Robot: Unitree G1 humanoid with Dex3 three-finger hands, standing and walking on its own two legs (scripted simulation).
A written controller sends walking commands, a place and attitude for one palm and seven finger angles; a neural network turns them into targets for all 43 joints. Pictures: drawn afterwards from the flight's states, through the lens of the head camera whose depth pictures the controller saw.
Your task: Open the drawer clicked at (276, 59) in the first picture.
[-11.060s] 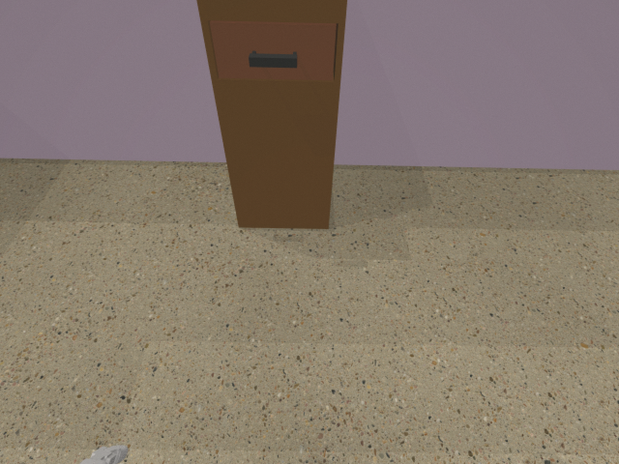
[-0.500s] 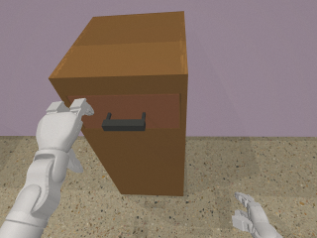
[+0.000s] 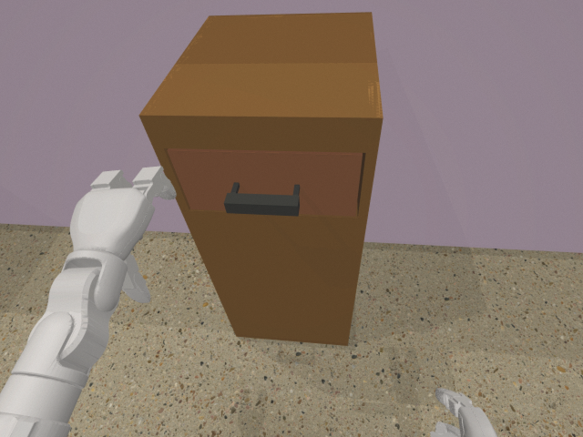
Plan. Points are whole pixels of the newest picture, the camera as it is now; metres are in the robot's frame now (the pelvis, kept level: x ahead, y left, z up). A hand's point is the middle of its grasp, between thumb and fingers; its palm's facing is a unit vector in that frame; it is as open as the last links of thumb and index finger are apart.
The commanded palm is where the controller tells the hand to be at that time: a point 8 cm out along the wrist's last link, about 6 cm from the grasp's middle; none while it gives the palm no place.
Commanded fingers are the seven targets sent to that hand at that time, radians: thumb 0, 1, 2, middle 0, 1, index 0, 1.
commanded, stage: move the hooked fingers above the handle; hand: left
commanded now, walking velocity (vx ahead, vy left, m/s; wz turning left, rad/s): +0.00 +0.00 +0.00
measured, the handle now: (264, 196) +0.52 +0.14 +0.00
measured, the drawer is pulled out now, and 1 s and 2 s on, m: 0.00 0.00 0.00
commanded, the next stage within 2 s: none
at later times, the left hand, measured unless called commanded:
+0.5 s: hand (176, 224) +0.37 +0.23 +0.09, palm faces +0.04 -0.09 -1.00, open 13.8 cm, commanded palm +0.33 +0.21 +0.16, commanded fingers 0.00 -0.50 0.30 -0.30 -1.20 -0.30 -1.20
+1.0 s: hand (219, 228) +0.39 +0.18 +0.06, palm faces -0.08 -0.10 -0.99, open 13.8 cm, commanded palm +0.38 +0.18 +0.14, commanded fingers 0.00 -0.50 0.30 -0.30 -1.20 -0.30 -1.20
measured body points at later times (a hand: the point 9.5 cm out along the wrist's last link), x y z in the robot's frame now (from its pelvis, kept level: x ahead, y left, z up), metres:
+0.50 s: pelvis +0.01 +0.01 +0.00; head +0.04 -0.02 +0.45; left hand +0.36 +0.23 +0.14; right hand +0.19 -0.21 -0.12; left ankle +0.03 +0.04 -0.73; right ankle -0.01 -0.10 -0.73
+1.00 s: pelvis +0.04 -0.02 +0.00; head +0.07 -0.05 +0.44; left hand +0.39 +0.18 +0.11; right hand +0.22 -0.25 -0.12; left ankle +0.03 +0.04 -0.73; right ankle -0.01 -0.10 -0.73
